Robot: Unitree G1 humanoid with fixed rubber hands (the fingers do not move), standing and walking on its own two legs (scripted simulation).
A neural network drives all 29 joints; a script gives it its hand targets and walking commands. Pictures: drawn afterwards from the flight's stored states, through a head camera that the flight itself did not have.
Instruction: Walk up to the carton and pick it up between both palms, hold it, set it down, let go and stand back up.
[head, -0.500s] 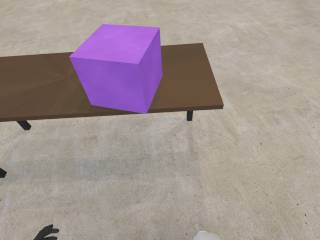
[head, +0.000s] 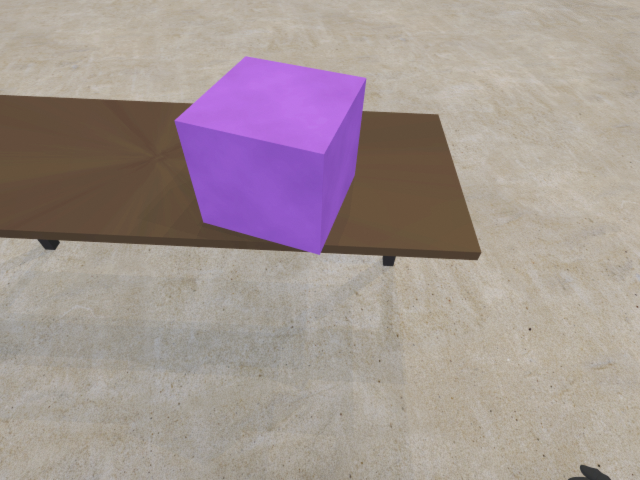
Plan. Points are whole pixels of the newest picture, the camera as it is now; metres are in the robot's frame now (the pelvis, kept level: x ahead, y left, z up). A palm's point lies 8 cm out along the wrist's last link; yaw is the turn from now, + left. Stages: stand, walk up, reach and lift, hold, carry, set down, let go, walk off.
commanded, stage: walk up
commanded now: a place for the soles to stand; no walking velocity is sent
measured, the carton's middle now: (281, 153) +0.70 +0.10 +0.01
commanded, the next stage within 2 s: none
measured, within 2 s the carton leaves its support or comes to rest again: neither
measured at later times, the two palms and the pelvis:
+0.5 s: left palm out of the picture +0.14 +0.30 -0.07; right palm out of the picture +0.13 -0.33 -0.07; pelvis +0.01 -0.02 +0.02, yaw -1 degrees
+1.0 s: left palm out of the picture +0.07 +0.38 -0.07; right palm out of the picture +0.13 -0.31 -0.06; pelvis +0.03 +0.03 +0.02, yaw +2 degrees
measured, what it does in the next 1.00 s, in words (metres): lifts its left foot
